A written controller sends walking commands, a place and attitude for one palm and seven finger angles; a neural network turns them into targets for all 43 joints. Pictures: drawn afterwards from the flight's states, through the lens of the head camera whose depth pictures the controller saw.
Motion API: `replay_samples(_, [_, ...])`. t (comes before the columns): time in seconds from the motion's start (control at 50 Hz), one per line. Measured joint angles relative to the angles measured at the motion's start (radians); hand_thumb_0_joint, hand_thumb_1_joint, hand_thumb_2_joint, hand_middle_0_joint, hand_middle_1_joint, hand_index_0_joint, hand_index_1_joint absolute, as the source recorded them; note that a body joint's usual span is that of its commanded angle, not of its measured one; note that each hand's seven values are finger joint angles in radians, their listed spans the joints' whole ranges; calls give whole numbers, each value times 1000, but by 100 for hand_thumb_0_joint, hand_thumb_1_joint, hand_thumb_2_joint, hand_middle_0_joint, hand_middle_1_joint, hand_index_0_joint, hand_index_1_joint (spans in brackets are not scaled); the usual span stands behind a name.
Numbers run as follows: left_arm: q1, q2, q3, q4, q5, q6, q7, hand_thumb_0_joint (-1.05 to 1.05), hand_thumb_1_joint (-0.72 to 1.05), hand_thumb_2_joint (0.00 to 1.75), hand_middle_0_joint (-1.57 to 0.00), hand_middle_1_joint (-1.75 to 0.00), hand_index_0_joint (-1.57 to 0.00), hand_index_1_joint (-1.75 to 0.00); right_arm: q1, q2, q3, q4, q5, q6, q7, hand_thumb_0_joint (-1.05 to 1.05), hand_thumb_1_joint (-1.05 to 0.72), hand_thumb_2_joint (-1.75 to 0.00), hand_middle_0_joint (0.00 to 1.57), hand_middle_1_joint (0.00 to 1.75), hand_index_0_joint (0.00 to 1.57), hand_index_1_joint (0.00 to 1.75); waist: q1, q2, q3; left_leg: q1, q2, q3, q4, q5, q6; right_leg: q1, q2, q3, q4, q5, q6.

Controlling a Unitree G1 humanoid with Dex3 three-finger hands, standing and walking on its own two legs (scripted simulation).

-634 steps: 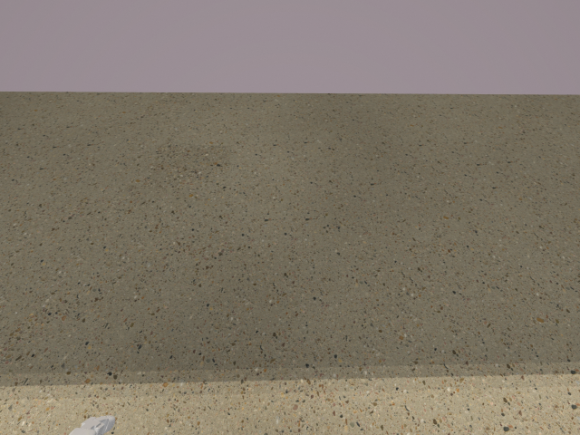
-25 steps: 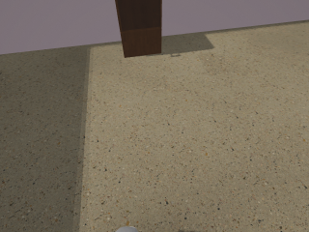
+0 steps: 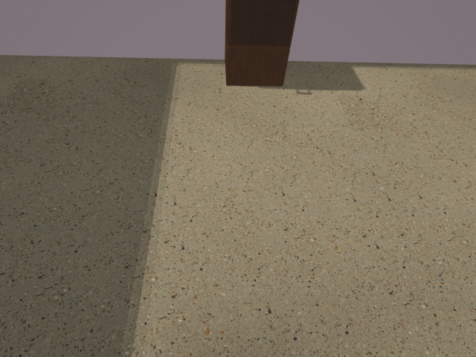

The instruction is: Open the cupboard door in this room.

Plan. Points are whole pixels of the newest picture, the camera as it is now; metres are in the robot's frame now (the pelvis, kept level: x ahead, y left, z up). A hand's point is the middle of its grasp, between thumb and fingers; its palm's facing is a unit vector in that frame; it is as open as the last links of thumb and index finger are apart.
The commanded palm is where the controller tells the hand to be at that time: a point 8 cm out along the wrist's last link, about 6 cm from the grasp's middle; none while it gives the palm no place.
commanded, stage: turn or walk to find it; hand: left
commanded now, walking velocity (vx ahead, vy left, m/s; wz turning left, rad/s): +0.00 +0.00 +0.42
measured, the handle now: out of the picture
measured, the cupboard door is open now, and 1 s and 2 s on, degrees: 0 0 0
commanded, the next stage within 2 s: none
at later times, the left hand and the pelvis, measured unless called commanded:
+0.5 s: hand out of the picture -0.03 +0.23 -0.20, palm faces +0.21 -0.95 -0.21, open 7.4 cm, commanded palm none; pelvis -0.04 +0.02 -0.02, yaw +11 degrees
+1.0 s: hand out of the picture -0.03 +0.19 -0.15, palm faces +0.38 -0.88 -0.28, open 7.4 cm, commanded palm none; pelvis -0.04 -0.03 +0.00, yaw +23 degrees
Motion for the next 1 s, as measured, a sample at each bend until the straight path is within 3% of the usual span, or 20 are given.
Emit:
replay_samples(0.06, [-9, -14, -7, 5, -4, -6, 1, 0, 91, 90, -20, -30, -19, -29, 12, -9, -4, 14, -1, 3, 3, -1, -93, -90, 20, 30, 20, 30, -13, 14, -1, -9, -9, -8, -4, 8, -2, 58, 7, -3, -123, 13, 4])
replay_samples(0.12, [-13, -24, -10, -1, -4, -23, 5, 0, 91, 90, -20, -30, -19, -29, 33, -16, -10, 25, 5, 11, 8, -1, -92, -90, 20, 30, 20, 30, -20, 21, -5, -42, -23, -17, 41, -6, -12, 136, 10, -19, -305, 136, -11])
replay_samples(0.18, [-20, -51, -11, -11, 1, -38, 8, 0, 91, 90, -20, -30, -19, -29, 51, -37, -21, 32, 8, 33, 13, 0, -92, -90, 20, 30, 20, 30, -30, 63, 4, -98, -12, -48, 172, -118, -30, 142, 20, -56, -302, 122, -53])
replay_samples(0.24, [-18, -63, -8, -34, 5, -44, 9, 0, 91, 90, -20, -30, -20, -29, 57, -47, -31, 33, 7, 56, 18, 0, -91, -90, 20, 30, 20, 30, -25, 59, 16, -185, -16, -57, 416, -220, -43, 144, 4, -77, -304, 121, -60])
replay_samples(0.3, [-20, -66, -6, -47, 11, -38, 9, 0, 91, 90, -20, -30, -20, -29, 53, -54, -38, 24, 8, 63, 24, 0, -91, -90, 20, 29, 20, 30, -29, 48, 34, -216, 0, -46, 501, -238, -58, 146, -14, -96, -303, 127, -53])
replay_samples(0.38, [-25, -48, 2, -58, 16, -32, 5, 0, 90, 90, -20, -30, -20, -29, 43, -53, -38, 2, 9, 59, 30, 0, -91, -90, 20, 29, 20, 30, -29, 19, 49, -182, 21, -21, 389, -215, -69, 127, -45, -119, -271, 118, -35])
replay_samples(0.44, [-22, -27, 10, -66, 8, -22, 1, 0, 90, 90, -20, -30, -20, -30, 45, -59, -34, -22, 6, 43, 34, 0, -91, -90, 20, 29, 20, 30, -34, 9, 43, -113, 32, -5, 186, -68, -59, 92, -67, -144, -198, 86, -12])
replay_samples(0.48, [-29, -4, 20, -71, 3, -3, 0, 0, 90, 90, -20, -30, -20, -30, 38, -50, -35, -34, -1, 31, 35, 0, -91, -90, 20, 29, 20, 30, -30, -16, 48, -135, 13, -1, 207, -39, -19, 35, -73, -103, -78, -9, -2])
replay_samples(0.52, [-38, 12, 29, -67, 3, 19, 2, 0, 91, 90, -20, -30, -20, -29, 36, -41, -31, -44, -5, 25, 33, 0, -91, -90, 20, 29, 20, 30, -28, -22, 42, -141, 6, -3, 201, -58, 0, -32, -45, -48, 76, -66, -3])
replay_samples(0.6, [-53, 26, 36, -72, 5, 19, -7, 1, 91, 90, -20, -30, -20, -29, 41, -33, -20, -53, -7, 20, 22, 0, -91, -90, 20, 29, 20, 30, -29, -6, 23, -121, -9, -25, 92, 3, 6, -108, -9, -4, 223, 2, 2])
replay_samples(0.7, [-64, 25, 30, -97, 0, 9, -5, 0, 91, 90, -20, -30, -19, -29, 44, -31, -18, -63, -6, 16, 22, 0, -90, -90, 20, 30, 20, 30, -38, 22, 10, -107, -22, -56, 12, 56, 7, -91, 13, 15, 144, 1, 13])
replay_samples(0.82, [-96, 1, 17, -127, -8, -3, -2, 0, 91, 90, -20, -30, -19, -29, 51, -42, -27, -70, -10, 29, 27, 0, -90, -90, 20, 30, 20, 30, -57, 53, 8, -135, -40, -109, 32, 65, -17, 7, 41, 22, -103, 13, 5])
replay_samples(0.86, [-94, -8, 9, -141, -8, -17, -2, 0, 91, 90, -20, -30, -19, -29, 58, -49, -33, -71, -5, 36, 30, 0, -90, -90, 20, 30, 20, 30, -56, 59, 2, -159, -50, -125, 72, 51, -32, 71, 44, 12, -254, 100, -5])
replay_samples(0.88, [-94, -21, 7, -143, -4, -25, 0, 0, 91, 90, -20, -30, -19, -29, 58, -59, -38, -69, -1, 40, 31, 0, -90, -90, 20, 30, 20, 30, -54, 79, 5, -175, -45, -139, 111, 20, -34, 78, 54, -3, -265, 113, -31])
replay_samples(0.94, [-73, -47, -2, -154, 1, -33, 2, 0, 91, 90, -20, -30, -20, -29, 61, -77, -50, -63, -5, 62, 33, 0, -91, -90, 20, 30, 20, 30, -48, 89, 4, -258, -57, -133, 376, -171, -43, 91, 42, -36, -258, 99, -89])
replay_samples(1.0, [-48, -63, -8, -148, 0, -35, 4, 0, 91, 90, -20, -30, -20, -29, 55, -94, -58, -61, -7, 68, 37, 0, -91, -90, 20, 30, 20, 30, -49, 86, 12, -318, -41, -113, 609, -159, -59, 122, 26, -62, -299, 113, -98])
